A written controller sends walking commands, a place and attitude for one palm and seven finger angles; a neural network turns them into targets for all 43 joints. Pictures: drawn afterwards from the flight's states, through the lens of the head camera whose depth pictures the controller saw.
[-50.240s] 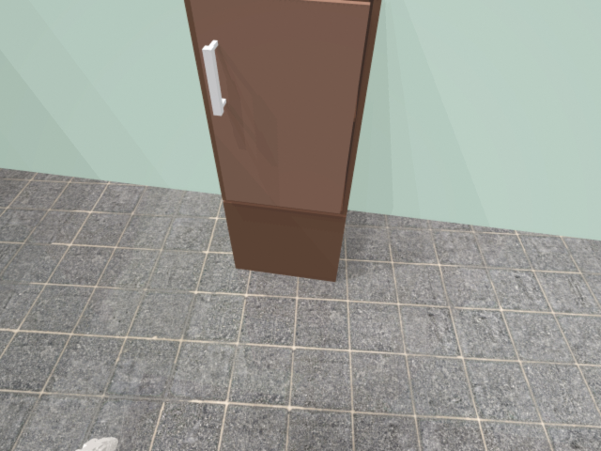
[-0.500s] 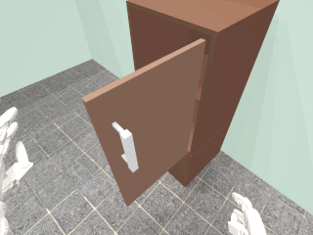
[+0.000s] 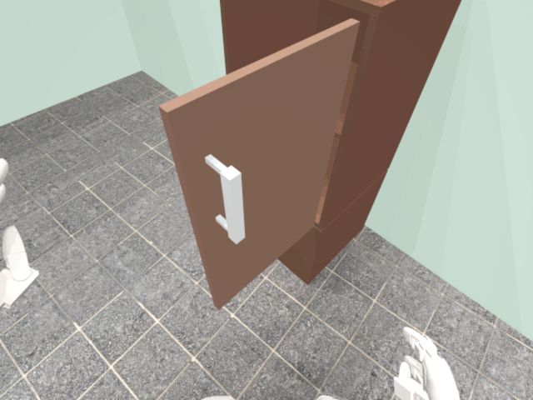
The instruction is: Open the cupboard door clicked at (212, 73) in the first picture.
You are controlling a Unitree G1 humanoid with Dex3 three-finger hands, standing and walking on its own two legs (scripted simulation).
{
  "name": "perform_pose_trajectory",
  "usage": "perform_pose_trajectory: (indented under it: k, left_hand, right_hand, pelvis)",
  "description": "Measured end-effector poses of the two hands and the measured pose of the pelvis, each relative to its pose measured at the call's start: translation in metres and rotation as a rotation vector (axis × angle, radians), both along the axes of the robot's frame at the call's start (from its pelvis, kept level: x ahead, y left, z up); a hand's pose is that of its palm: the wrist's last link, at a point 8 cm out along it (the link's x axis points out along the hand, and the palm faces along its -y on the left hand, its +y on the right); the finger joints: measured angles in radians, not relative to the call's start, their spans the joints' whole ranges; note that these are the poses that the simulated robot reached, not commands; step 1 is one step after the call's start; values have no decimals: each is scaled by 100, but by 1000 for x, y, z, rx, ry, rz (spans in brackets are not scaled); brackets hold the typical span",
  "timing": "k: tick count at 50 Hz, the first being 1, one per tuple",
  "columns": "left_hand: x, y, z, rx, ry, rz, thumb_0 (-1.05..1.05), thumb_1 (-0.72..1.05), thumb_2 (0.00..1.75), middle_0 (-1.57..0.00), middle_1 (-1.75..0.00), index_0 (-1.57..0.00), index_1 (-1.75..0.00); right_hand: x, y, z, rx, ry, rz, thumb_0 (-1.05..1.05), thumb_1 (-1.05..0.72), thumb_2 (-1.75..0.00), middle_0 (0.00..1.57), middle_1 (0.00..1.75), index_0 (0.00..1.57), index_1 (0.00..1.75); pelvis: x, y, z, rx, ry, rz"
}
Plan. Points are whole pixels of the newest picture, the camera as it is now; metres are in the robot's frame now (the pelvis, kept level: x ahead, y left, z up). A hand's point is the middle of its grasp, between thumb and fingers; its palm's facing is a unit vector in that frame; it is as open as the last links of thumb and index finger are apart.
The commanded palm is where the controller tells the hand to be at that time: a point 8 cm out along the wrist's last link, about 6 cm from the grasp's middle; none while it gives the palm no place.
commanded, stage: step back with the hand held close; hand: left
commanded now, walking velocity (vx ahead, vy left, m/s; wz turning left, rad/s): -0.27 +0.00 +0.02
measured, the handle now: (225, 201) +0.38 +0.10 +0.09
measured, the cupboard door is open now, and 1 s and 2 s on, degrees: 89 89 89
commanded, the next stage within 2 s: stop stepping back and stand still in 0.64 s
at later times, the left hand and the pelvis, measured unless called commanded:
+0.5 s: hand (6, 322) +0.15 +0.25 +0.18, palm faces +0.41 -0.79 -0.45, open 7.4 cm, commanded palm +0.09 +0.29 +0.19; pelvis -0.06 -0.01 +0.02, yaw -1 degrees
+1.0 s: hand out of the picture +0.02 +0.21 +0.18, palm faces +0.36 -0.78 -0.51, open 7.4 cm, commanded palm -0.02 +0.25 +0.19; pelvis -0.17 -0.05 +0.02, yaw -1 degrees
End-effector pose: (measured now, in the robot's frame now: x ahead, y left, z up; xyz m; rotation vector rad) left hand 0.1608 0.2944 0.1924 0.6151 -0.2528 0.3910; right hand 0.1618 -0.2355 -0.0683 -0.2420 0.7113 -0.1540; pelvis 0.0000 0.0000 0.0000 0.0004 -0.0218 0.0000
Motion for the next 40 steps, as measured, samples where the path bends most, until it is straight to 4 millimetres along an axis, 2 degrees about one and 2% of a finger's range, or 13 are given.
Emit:
perform_pose_trajectory:
  k: [13, 18, 23, 27, 31, 34, 37, 40]
  left_hand:
    - [-27, 5, 1, 5, -96, -45, 1, 89, 90, -21, -30, -21, -30]
    - [-39, 14, 12, 9, -90, -6, 1, 89, 90, -21, -30, -21, -30]
    - [-47, 1, 11, -62, -36, -6, 1, 89, 90, -21, -30, -21, -30]
    - [-53, -22, 5, -45, 6, -76, 1, 89, 90, -20, -30, -20, -30]
    - [-60, -40, 6, -36, 24, -158, 1, 89, 90, -21, -30, -21, -30]
    - [-65, -41, 8, -12, 17, -191, 1, 89, 90, -21, -30, -21, -30]
    - [-72, -38, 8, -13, 22, -190, 1, 89, 90, -21, -30, -21, -30]
    - [-90, -40, 8, -15, 47, -172, 1, 89, 90, -21, -30, -21, -30]
  right_hand:
    - [-39, 6, -9, -41, 36, 9, 1, -90, -90, 21, 30, 20, 30]
    - [-51, 14, -1, -11, 47, 6, 1, -90, -90, 20, 30, 20, 30]
    - [-54, 18, 9, 27, 28, 47, 1, -90, -90, 21, 30, 20, 30]
    - [-53, 9, 7, 41, -7, 72, 1, -90, -90, 21, 30, 20, 30]
    - [-65, -8, 9, 25, -8, 25, 1, -90, -90, 21, 30, 20, 30]
    - [-77, -21, 15, -11, -22, -19, 1, -90, -90, 21, 30, 20, 30]
    - [-93, -30, 22, -34, -30, -32, 1, -90, -90, 20, 30, 20, 30]
    - [-113, -37, 28, -31, -57, -29, 1, -90, -90, 20, 30, 20, 30]
  pelvis:
    - [-30, 8, -9, -30, -5, 23]
    - [-36, 3, 5, -46, 20, 25]
    - [-50, -5, 16, -48, 66, -9]
    - [-72, -18, 9, -12, 95, -45]
    - [-87, -23, 10, -27, 71, -60]
    - [-91, -24, 8, -23, 64, -58]
    - [-106, -26, 12, -7, 51, -56]
    - [-125, -31, 14, -14, 37, -55]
